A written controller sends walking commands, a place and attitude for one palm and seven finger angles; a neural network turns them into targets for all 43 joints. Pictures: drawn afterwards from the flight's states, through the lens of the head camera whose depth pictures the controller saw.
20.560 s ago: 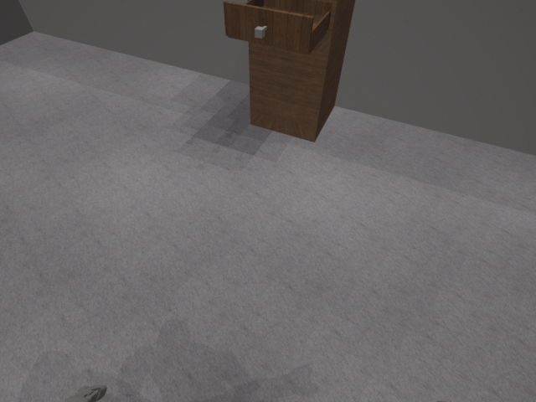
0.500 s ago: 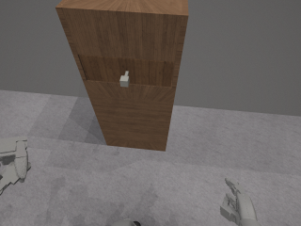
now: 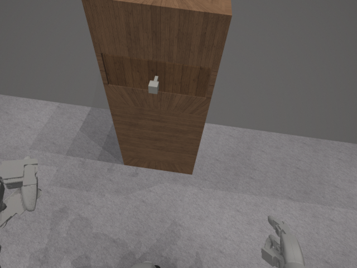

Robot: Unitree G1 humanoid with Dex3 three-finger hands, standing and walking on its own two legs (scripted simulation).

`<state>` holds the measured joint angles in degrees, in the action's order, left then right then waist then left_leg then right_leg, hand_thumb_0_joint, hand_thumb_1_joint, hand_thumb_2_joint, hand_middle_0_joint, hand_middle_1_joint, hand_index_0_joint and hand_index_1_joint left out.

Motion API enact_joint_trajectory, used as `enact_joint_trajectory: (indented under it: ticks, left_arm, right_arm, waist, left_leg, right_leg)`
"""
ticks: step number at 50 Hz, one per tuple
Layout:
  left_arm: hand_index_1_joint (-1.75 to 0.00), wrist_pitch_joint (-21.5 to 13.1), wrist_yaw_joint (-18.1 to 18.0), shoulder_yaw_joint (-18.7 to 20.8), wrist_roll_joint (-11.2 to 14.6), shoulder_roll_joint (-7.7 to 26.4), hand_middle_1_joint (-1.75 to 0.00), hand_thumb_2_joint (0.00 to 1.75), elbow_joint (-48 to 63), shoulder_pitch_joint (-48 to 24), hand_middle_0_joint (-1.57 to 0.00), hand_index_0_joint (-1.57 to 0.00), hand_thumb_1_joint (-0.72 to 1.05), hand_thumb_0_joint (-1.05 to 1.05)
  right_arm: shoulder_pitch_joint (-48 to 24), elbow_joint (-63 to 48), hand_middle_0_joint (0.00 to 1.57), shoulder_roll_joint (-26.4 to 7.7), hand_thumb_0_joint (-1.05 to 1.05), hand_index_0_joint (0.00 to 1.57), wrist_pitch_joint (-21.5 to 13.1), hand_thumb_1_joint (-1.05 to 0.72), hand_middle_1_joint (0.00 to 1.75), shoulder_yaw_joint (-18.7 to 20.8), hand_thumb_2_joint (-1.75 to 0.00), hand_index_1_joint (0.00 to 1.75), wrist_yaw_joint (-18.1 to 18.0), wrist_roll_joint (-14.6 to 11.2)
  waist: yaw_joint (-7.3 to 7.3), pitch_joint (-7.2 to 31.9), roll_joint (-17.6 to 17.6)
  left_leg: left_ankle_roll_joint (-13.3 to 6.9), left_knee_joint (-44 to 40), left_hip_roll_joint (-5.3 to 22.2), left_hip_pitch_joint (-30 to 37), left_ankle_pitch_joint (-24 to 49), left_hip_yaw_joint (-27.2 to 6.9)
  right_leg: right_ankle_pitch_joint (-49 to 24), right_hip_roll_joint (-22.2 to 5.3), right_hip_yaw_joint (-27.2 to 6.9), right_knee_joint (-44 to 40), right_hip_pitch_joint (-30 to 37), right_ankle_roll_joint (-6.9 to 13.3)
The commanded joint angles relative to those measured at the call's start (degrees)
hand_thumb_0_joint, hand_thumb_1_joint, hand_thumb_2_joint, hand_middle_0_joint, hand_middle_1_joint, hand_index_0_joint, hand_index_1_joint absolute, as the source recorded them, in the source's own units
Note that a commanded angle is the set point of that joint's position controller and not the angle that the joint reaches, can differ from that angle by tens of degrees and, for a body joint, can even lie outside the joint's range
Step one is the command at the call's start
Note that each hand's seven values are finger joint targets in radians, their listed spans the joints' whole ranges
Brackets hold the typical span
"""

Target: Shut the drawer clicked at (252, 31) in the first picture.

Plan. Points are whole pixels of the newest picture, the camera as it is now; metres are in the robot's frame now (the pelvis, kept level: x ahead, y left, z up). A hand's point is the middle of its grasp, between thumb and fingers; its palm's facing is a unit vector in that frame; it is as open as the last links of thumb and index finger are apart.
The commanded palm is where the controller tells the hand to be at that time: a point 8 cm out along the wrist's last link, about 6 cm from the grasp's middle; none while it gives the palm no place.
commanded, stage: step back with the hand held close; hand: left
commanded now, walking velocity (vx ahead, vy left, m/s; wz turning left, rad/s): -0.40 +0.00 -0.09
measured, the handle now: (154, 84) +0.71 +0.13 -0.04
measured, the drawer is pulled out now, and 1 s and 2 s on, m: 0.00 0.00 0.00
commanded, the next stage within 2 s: stop stepping back and stand still in 0.28 s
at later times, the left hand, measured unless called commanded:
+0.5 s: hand (26, 248) +0.12 +0.20 +0.18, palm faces +0.16 -0.88 -0.45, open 3.3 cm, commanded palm +0.06 +0.26 +0.19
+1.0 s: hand out of the picture +0.06 +0.21 +0.18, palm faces +0.25 -0.86 -0.44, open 3.3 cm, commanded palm +0.02 +0.27 +0.19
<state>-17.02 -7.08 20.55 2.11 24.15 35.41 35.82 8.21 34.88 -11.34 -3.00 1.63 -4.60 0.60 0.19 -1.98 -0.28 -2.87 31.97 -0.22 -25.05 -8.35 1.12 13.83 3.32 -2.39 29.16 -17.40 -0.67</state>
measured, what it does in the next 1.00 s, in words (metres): walks backwards: right foot, then left foot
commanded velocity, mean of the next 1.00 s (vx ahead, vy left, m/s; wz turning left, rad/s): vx -0.05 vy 0.00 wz -0.01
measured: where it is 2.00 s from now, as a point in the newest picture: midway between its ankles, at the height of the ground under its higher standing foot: outside the picture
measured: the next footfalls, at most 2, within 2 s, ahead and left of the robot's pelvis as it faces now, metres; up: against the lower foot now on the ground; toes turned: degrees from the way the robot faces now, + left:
right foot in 0.32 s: -0.14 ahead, -0.10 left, +0.00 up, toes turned -6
left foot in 0.70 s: -0.05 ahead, +0.11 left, +0.00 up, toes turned -4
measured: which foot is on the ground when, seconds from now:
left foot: down 0.00-0.56, up 0.58-0.68, down 0.70-1.00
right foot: down 0.00-0.02, up 0.04-0.30, down 0.32-1.00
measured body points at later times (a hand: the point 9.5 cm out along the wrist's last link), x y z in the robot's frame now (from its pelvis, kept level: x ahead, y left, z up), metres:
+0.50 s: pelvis -0.10 +0.00 +0.00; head -0.09 +0.02 +0.45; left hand +0.11 +0.25 +0.20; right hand +0.02 -0.26 -0.08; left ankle +0.05 +0.07 -0.73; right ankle -0.18 -0.12 -0.73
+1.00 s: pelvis -0.14 +0.00 +0.01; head -0.15 +0.01 +0.46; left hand +0.04 +0.26 +0.20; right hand +0.00 -0.23 -0.07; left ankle -0.09 +0.11 -0.71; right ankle -0.17 -0.10 -0.73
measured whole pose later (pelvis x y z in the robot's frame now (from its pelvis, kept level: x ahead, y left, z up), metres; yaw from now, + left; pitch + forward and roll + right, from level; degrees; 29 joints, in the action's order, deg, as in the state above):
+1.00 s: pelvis -0.14 +0.00 +0.01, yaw -6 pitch +0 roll -1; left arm -12.9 -7.8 19.4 2.2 22.0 34.4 38.0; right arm 12.5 35.5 -9.0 -6.9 -1.9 -3.1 0.9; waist 0.3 1.6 0.1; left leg -0.5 39.3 0.0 -22.8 -16.2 -0.1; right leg 16.6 1.8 1.2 27.3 -11.2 2.1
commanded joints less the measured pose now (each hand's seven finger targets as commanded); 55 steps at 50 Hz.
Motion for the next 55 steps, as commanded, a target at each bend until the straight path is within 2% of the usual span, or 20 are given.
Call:
enact_joint_trajectory:
  ticks: [1,4,12,16,18,21,23,25,27,28,30,33,35,36,38,43,47,49,52,55]
  left_arm:
    - [-1.60,-3.40,-0.59,9.57,0.92,10.12,-1.60,0.90,10.39,-0.88,-1.40,-1.40,0.90,0.00]
    - [-1.60,-2.69,-1.00,9.02,1.02,8.42,-1.60,0.90,12.07,-0.13,-1.40,-1.40,0.90,0.00]
    - [-1.60,-1.43,-1.02,7.55,2.40,9.24,-1.60,0.90,13.20,0.99,-1.40,-1.40,0.90,0.00]
    - [-1.60,-3.52,-1.41,10.25,3.32,13.12,-1.60,0.90,11.69,-3.86,-1.40,-1.40,0.90,0.00]
    - [-1.60,-2.50,-0.80,7.61,2.87,10.63,-1.60,0.90,10.39,-2.68,-1.40,-1.40,0.90,0.00]
    - [-1.60,-0.25,-0.19,7.39,2.89,9.26,-1.60,0.90,7.42,1.70,-1.40,-1.40,0.90,0.00]
    - [-1.60,-0.25,-0.40,9.45,3.10,10.17,-1.60,0.90,6.54,4.18,-1.40,-1.40,0.90,0.00]
    - [-1.60,0.80,-0.73,10.67,2.74,10.43,-1.60,0.90,7.19,5.94,-1.40,-1.40,0.90,0.00]
    - [-1.60,0.53,-0.49,11.34,2.88,11.76,-1.60,0.90,9.90,8.70,-1.40,-1.40,0.90,0.00]
    - [-1.60,0.30,-0.68,10.62,3.33,11.67,-1.60,0.90,11.52,8.61,-1.40,-1.40,0.90,0.00]
    - [-1.60,1.30,-1.71,8.48,2.36,8.56,-1.60,0.90,11.51,3.77,-1.40,-1.40,0.90,0.00]
    - [-1.60,1.54,-3.09,4.47,-0.10,5.90,-1.60,0.90,6.17,-5.44,-1.40,-1.40,0.90,0.00]
    - [-1.60,0.25,-3.33,4.22,-0.60,5.71,-1.60,0.90,6.78,-6.99,-1.40,-1.40,0.90,0.00]
    - [-1.60,-0.11,-3.33,5.03,-0.68,7.02,-1.60,0.90,7.74,-7.13,-1.40,-1.40,0.90,0.00]
    - [-1.60,-0.51,-2.47,5.62,-0.54,6.91,-1.60,0.90,10.02,-6.44,-1.40,-1.40,0.90,0.00]
    - [-1.60,0.79,-2.09,5.99,-0.31,5.96,-1.60,0.90,9.95,2.17,-1.40,-1.40,0.90,0.00]
    - [-1.60,2.62,-2.31,6.88,1.10,5.88,-1.60,0.90,7.08,1.26,-1.40,-1.40,0.90,0.00]
    - [-1.60,2.56,-2.71,5.87,0.99,5.30,-1.60,0.90,6.37,-1.91,-1.40,-1.40,0.90,0.00]
    - [-1.60,2.18,-2.90,5.16,0.68,5.15,-1.60,0.90,5.90,-3.06,-1.40,-1.40,0.90,0.00]
    - [-1.60,1.63,-2.08,5.41,0.09,6.38,-1.60,0.90,8.02,-4.88,-1.40,-1.40,0.90,0.00]
  right_arm:
    - [-4.63,-10.92,0.20,-8.22,0.00,0.20,-3.20,-0.90,0.30,2.61,-0.90,0.30,-0.95,0.50]
    - [-2.51,-9.63,0.20,-7.46,0.00,0.20,-5.14,-0.90,0.30,2.99,-0.90,0.30,0.20,1.18]
    - [-0.36,-7.42,0.20,-7.21,0.00,0.20,-5.25,-0.90,0.30,2.29,-0.90,0.30,1.26,2.11]
    - [-1.09,-7.06,0.20,-5.53,0.00,0.20,-3.37,-0.90,0.30,0.76,-0.90,0.30,0.66,2.03]
    - [-1.59,-7.05,0.20,-7.11,0.00,0.20,-4.33,-0.90,0.30,1.87,-0.90,0.30,0.11,0.30]
    - [-3.70,-9.20,0.20,-7.82,0.00,0.20,-3.46,-0.90,0.30,0.93,-0.90,0.30,-0.92,-0.19]
    - [-4.33,-10.66,0.20,-8.70,0.00,0.20,-4.20,-0.90,0.30,1.26,-0.90,0.30,-1.00,-0.21]
    - [-3.60,-10.72,0.20,-8.34,0.00,0.20,-3.72,-0.90,0.30,1.05,-0.90,0.30,-0.91,0.22]
    - [-1.82,-10.79,0.20,-7.55,0.00,0.20,-3.74,-0.90,0.30,1.48,-0.90,0.30,-0.12,-0.37]
    - [-1.34,-9.98,0.20,-7.26,0.00,0.20,-3.55,-0.90,0.30,1.90,-0.90,0.30,0.01,-0.28]
    - [-0.48,-8.00,0.20,-6.95,0.00,0.20,-3.47,-0.90,0.30,2.11,-0.90,0.30,0.09,-0.29]
    - [0.12,-5.84,0.20,-8.26,0.00,0.20,-6.63,-0.90,0.30,1.46,-0.90,0.30,-1.58,-0.33]
    - [0.27,-6.09,0.20,-9.67,0.00,0.20,-8.63,-0.90,0.30,1.73,-0.90,0.30,-2.06,-0.45]
    - [0.31,-6.63,0.20,-10.19,0.00,0.20,-9.33,-0.90,0.30,1.83,-0.90,0.30,-2.19,-0.81]
    - [-0.03,-6.33,0.20,-7.49,0.00,0.20,-9.69,-0.90,0.30,0.50,-0.90,0.30,-1.84,-0.21]
    - [-0.81,-7.73,0.20,-6.78,0.00,0.20,-8.66,-0.90,0.30,0.38,-0.90,0.30,0.17,0.05]
    - [-0.27,-6.94,0.20,-6.90,0.00,0.20,-5.53,-0.90,0.30,1.49,-0.90,0.30,0.68,-0.06]
    - [0.06,-6.69,0.20,-6.04,0.00,0.20,-5.38,-0.90,0.30,0.43,-0.90,0.30,0.67,-0.47]
    - [-1.51,-7.17,0.20,-6.74,0.00,0.20,-6.37,-0.90,0.30,0.15,-0.90,0.30,-0.53,-0.81]
    - [-1.49,-7.67,0.20,-7.00,0.00,0.20,-6.68,-0.90,0.30,-0.19,-0.90,0.30,-0.59,-0.78]
  waist:
    - [-0.19,12.20,14.86]
    - [-0.49,10.74,8.72]
    - [-0.52,14.78,12.11]
    - [1.05,11.99,-0.92]
    - [1.37,9.29,-9.12]
    - [0.68,6.94,5.53]
    - [-0.50,5.81,14.74]
    - [-0.77,5.28,13.88]
    - [-0.09,8.13,2.55]
    - [0.31,7.07,-6.78]
    - [0.67,3.19,-8.46]
    - [2.14,-1.90,-2.83]
    - [0.43,0.38,7.95]
    - [-0.23,2.63,6.68]
    - [0.55,3.18,14.50]
    - [-0.39,5.09,7.11]
    - [0.31,1.45,-9.63]
    - [1.30,1.91,-5.74]
    - [0.55,3.38,2.84]
    - [0.27,4.10,6.78]
  left_leg:
    - [-4.59,-21.76,16.74,2.62,-0.08,-17.59]
    - [-7.54,-20.63,19.44,3.00,-4.72,-16.95]
    - [1.81,-19.52,12.66,15.80,0.34,-5.89]
    - [4.75,1.96,5.04,24.46,-2.35,-0.16]
    - [4.36,7.54,0.93,22.39,-3.09,0.63]
    - [1.86,-11.09,6.59,18.84,8.60,-6.30]
    - [0.84,-27.68,10.78,5.35,-25.33,-16.10]
    - [3.01,-28.65,8.36,-5.10,-31.20,-13.19]
    - [3.93,-7.33,0.22,5.95,-15.09,-1.76]
    - [4.49,9.73,-2.18,12.95,-8.27,-0.78]
    - [4.09,20.88,0.71,5.55,-6.80,-3.54]
    - [1.89,-2.59,2.83,11.63,-8.33,-2.78]
    - [-0.92,-12.36,6.77,12.73,-7.42,-9.82]
    - [-1.99,-12.52,8.67,12.86,-4.11,-13.14]
    - [-2.20,-22.86,10.97,8.67,-20.08,-21.45]
    - [-0.07,-18.21,6.72,1.44,-22.07,-10.69]
    - [2.96,15.02,0.30,-0.01,-10.70,-1.79]
    - [2.23,9.81,2.41,1.82,-10.14,-1.89]
    - [0.35,-8.47,4.95,15.37,-0.40,-4.01]
    - [-1.46,-9.78,7.88,13.71,6.63,-9.43]
  right_leg:
    - [5.56,2.76,0.74,15.10,7.68,-0.69]
    - [13.87,1.61,-2.73,27.12,0.96,0.49]
    - [8.17,-0.75,4.76,-9.13,6.51,2.27]
    - [-1.37,-16.37,-6.58,-18.71,-12.87,6.81]
    - [-5.78,-14.34,-1.19,-15.67,-13.74,6.69]
    - [0.21,-2.94,4.75,-5.04,-6.26,-0.06]
    - [16.11,1.86,5.01,0.49,5.33,1.50]
    - [16.52,2.75,6.31,-0.66,14.57,3.10]
    - [19.18,-5.07,0.53,-14.09,4.41,4.26]
    - [25.71,-14.30,-10.02,-21.37,-9.78,7.42]
    - [22.43,-20.88,-13.61,-19.83,-11.96,12.06]
    - [17.32,-12.58,-1.90,-11.96,-9.37,4.49]
    - [6.87,-5.87,1.81,-3.37,-2.80,1.19]
    - [2.57,-4.15,2.40,-0.86,0.14,0.41]
    - [8.90,-2.29,3.46,7.03,2.17,-0.09]
    - [9.04,-2.67,4.04,-5.89,13.03,2.00]
    - [23.60,-18.91,-18.86,-20.25,-0.64,11.60]
    - [8.19,-18.06,-11.58,-14.13,2.09,10.68]
    - [0.52,-8.62,-0.31,-4.30,0.23,3.16]
    - [-4.86,-4.97,2.57,-0.96,2.79,0.22]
